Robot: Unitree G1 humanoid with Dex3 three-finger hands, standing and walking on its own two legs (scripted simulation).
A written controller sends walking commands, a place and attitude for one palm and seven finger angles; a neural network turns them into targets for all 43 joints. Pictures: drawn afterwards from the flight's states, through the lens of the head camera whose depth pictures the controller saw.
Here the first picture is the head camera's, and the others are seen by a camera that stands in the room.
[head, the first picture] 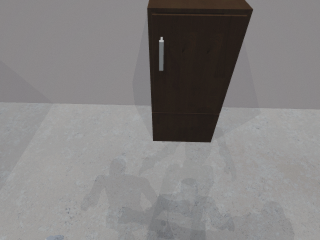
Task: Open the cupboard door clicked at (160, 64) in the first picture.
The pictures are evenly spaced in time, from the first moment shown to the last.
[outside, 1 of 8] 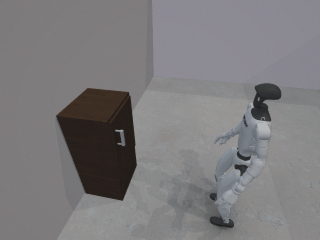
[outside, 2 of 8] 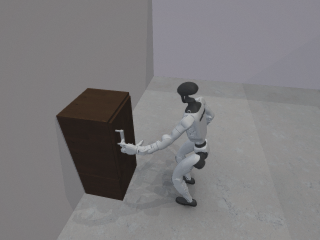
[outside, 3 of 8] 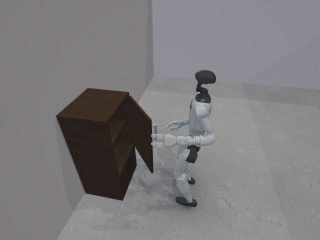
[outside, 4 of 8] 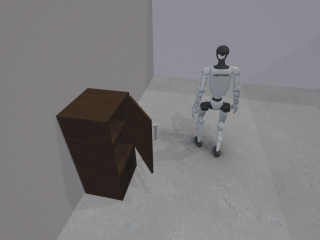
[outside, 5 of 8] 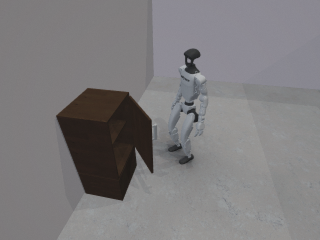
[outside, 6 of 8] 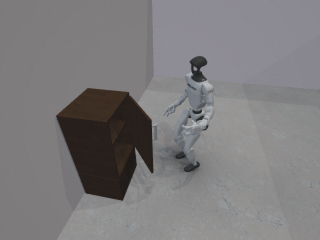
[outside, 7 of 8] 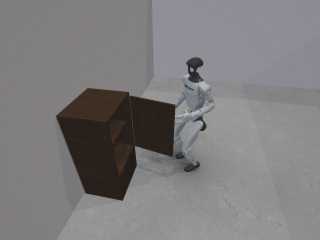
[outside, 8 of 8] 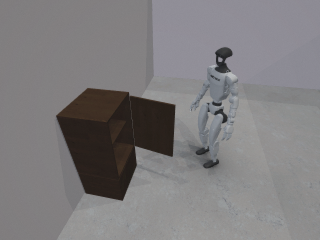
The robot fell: no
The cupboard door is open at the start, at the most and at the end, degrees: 0 80 80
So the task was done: yes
